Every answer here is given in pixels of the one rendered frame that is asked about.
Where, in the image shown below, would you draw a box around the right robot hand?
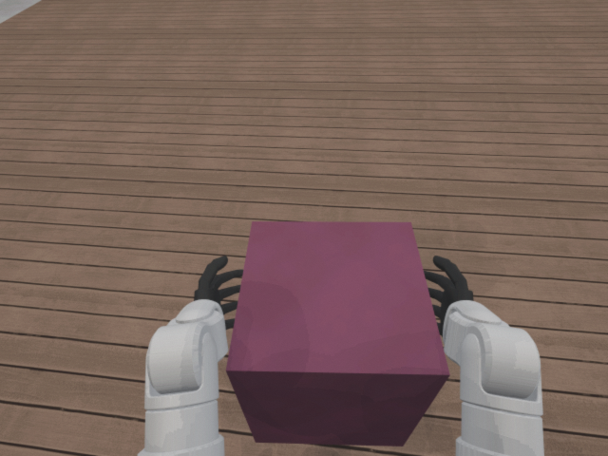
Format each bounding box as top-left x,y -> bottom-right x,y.
424,256 -> 474,337

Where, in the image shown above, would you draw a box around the carton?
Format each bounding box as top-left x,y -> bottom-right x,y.
226,221 -> 450,447

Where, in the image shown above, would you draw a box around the robot left forearm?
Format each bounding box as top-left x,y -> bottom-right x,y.
138,299 -> 228,456

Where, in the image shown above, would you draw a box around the left robot hand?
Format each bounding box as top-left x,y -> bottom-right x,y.
194,256 -> 243,330

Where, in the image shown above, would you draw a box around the robot right forearm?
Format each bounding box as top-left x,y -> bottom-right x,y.
443,300 -> 544,456

